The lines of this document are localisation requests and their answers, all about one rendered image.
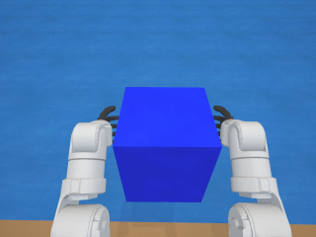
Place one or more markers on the right robot forearm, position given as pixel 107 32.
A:
pixel 251 169

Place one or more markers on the robot right upper arm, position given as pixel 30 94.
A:
pixel 257 219

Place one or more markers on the left robot forearm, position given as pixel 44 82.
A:
pixel 85 178

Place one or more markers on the carton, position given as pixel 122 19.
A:
pixel 166 144

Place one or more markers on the robot left upper arm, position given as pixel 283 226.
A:
pixel 82 220

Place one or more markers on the left robot hand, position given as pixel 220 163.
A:
pixel 103 116

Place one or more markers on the right robot hand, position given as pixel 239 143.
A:
pixel 220 118

